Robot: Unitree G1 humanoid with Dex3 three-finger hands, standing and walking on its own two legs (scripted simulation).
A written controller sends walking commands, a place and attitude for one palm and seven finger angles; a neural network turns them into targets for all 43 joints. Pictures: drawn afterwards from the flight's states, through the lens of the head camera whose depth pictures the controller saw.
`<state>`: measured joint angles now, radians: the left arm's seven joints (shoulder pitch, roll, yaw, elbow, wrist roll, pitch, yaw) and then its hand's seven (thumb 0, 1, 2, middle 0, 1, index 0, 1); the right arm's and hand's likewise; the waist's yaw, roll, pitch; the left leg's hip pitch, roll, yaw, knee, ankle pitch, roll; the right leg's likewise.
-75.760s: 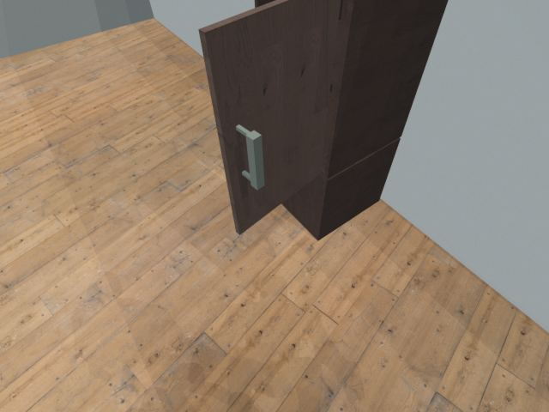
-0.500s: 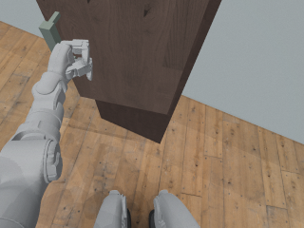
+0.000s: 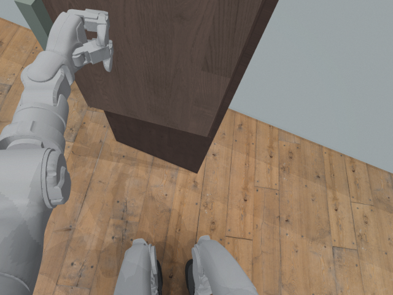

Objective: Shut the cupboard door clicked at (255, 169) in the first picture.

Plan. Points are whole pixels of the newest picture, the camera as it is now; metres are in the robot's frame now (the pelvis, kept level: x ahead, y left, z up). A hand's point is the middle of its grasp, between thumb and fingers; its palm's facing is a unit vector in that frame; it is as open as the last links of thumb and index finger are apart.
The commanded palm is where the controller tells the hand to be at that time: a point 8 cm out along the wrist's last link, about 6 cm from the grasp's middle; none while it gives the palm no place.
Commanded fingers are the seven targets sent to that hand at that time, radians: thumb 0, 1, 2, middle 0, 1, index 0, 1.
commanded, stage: push the door shut along its arc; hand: left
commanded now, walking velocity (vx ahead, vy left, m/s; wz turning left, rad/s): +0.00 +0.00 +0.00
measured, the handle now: (55, 32) +0.60 +0.20 +0.09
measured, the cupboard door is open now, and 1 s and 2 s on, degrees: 8 0 0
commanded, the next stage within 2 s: pull the fist back off the door in 0.28 s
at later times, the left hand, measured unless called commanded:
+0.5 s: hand (123, 35) +0.58 +0.08 +0.10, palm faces -0.14 -0.99 +0.05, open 3.1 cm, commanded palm +0.59 +0.08 +0.09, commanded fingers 0.00 0.90 0.90 -1.30 -1.50 -1.30 -1.50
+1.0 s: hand (137, 51) +0.56 +0.06 +0.09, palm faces +0.06 -1.00 -0.03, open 3.1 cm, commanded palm +0.50 +0.11 +0.09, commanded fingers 0.00 0.90 0.90 -1.30 -1.50 -1.30 -1.50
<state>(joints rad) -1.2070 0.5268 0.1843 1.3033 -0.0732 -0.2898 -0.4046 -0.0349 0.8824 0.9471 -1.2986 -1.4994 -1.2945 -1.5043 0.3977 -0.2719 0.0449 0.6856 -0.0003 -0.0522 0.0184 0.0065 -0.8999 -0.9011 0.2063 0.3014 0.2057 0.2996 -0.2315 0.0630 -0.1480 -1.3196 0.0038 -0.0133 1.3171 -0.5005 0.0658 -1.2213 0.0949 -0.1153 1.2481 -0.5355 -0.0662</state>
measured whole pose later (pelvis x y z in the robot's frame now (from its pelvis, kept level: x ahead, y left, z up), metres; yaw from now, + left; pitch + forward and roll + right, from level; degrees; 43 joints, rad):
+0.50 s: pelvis -0.01 +0.00 -0.02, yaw +0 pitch +32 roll -6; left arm -1.38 0.44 0.23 1.34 -0.03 -0.22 -0.11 -0.01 0.90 1.02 -1.30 -1.50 -1.36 -1.50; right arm 0.42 -0.25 0.04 0.70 -0.07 -0.11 0.04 0.00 -0.90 -0.90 0.20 0.30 0.20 0.30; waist -0.25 0.06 -0.16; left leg -1.44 0.00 -0.03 1.38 -0.50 0.06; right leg -1.33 0.09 -0.14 1.31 -0.54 -0.07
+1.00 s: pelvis +0.02 -0.02 +0.02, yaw +0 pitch +27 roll -1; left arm -1.00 0.28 0.30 1.21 0.02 -0.45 0.14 0.01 0.91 0.90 -1.30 -1.50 -1.30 -1.50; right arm 0.47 -0.26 0.00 0.66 -0.06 0.01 0.12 0.01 -0.90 -0.90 0.20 0.30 0.20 0.30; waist -0.22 0.06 -0.16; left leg -1.18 0.01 0.03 1.19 -0.49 0.04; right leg -1.12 0.10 -0.06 1.17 -0.53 -0.09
